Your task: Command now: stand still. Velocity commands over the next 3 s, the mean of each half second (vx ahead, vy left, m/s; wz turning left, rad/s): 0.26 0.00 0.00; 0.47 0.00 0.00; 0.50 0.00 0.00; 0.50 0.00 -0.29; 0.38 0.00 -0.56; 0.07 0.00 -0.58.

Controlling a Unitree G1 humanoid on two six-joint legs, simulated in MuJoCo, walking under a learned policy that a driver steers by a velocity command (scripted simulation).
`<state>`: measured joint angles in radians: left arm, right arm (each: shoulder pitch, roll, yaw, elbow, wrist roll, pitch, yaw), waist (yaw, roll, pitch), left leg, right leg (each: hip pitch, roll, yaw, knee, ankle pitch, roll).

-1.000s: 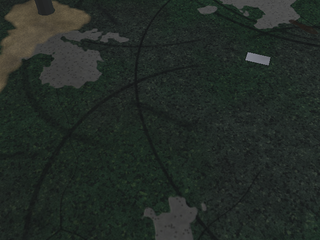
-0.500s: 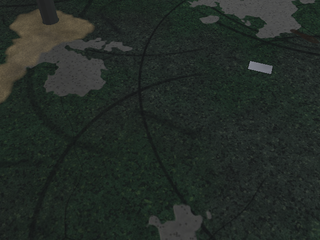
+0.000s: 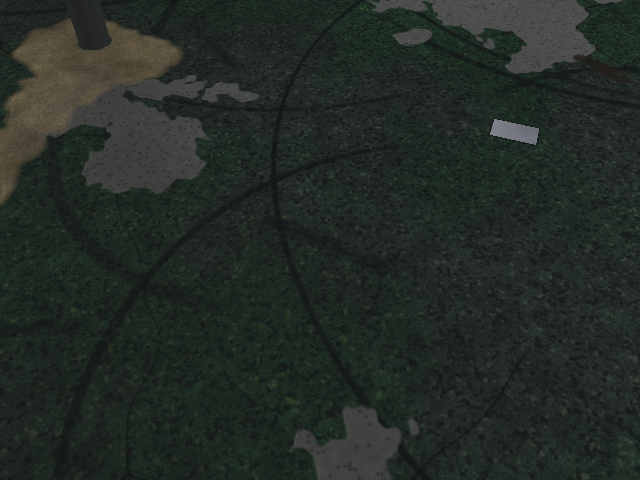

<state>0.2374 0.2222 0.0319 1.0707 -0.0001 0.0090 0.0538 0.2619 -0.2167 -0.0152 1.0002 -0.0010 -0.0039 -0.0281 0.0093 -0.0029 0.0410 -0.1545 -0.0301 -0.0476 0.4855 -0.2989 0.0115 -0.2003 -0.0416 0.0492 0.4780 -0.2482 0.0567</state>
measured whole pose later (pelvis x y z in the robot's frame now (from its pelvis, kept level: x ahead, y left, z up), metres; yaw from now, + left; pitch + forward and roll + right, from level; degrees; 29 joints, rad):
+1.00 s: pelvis +0.39 +0.02 +0.01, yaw -1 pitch +0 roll +2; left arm 0.18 0.27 0.06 0.90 -0.01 -0.09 0.02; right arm 0.31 -0.24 -0.04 1.00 0.00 -0.10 0.03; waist -0.04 -0.04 0.02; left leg -0.12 -0.09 0.06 0.27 -0.14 0.08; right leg -0.65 -0.14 0.04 1.03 -0.18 -0.02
